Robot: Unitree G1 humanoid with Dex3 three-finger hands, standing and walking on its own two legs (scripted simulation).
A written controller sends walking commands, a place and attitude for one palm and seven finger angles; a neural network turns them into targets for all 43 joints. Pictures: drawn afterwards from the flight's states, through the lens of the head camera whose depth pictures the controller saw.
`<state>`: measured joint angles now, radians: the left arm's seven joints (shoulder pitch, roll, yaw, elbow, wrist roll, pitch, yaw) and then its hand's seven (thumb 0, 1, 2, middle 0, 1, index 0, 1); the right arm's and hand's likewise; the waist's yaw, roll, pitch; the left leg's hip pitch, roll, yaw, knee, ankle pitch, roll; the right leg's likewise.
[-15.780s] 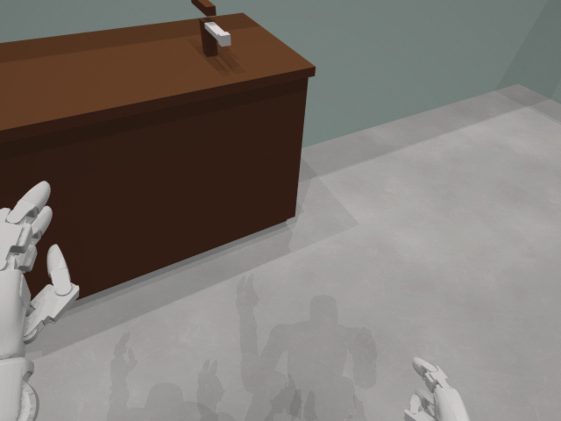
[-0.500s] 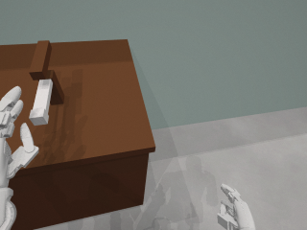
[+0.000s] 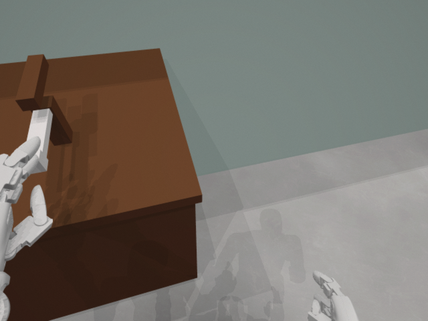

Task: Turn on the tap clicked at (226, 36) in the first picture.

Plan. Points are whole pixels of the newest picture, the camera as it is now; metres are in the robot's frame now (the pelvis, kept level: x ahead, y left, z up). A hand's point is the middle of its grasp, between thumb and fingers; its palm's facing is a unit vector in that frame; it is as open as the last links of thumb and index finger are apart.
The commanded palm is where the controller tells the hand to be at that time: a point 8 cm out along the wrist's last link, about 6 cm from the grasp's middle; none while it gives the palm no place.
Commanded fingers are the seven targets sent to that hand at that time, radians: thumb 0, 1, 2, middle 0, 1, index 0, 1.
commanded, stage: come to a stop and stand still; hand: left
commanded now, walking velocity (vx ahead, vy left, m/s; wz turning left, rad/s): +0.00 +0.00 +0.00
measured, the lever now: (34, 162) +0.32 +0.32 +0.12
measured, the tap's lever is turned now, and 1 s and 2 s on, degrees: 0 0 0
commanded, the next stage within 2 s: look again from close up in 0.22 s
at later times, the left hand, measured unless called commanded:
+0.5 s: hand (27, 205) +0.23 +0.27 +0.16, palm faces +0.40 -0.84 -0.37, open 7.4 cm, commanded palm +0.17 +0.29 +0.18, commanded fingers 0.00 0.90 0.90 -0.20 -0.30 -0.20 -0.30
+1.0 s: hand out of the picture +0.24 +0.31 +0.20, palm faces +0.53 -0.75 -0.39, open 7.4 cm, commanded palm +0.15 +0.29 +0.18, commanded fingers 0.00 0.90 0.90 -0.20 -0.30 -0.20 -0.30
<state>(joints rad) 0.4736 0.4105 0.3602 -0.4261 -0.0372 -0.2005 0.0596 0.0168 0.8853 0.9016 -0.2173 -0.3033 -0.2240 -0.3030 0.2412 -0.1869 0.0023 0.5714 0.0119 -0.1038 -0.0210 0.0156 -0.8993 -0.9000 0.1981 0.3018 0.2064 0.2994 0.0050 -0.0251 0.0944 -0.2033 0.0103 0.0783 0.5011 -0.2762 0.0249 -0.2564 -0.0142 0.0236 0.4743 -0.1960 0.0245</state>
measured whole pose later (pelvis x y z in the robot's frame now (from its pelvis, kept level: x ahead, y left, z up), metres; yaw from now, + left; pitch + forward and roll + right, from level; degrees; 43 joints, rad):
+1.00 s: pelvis +0.00 +0.01 +0.00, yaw +1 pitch -2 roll +0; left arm 0.14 0.47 0.49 -0.31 -0.02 -0.24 0.08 0.02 0.89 0.90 -0.21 -0.30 -0.22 -0.30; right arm 0.20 -0.17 0.01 0.58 0.00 -0.14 0.01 0.02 -0.90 -0.90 0.20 0.30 0.21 0.30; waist 0.06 -0.04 0.10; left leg -0.20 -0.01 0.06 0.50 -0.26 0.03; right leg -0.25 -0.04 0.01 0.48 -0.19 0.01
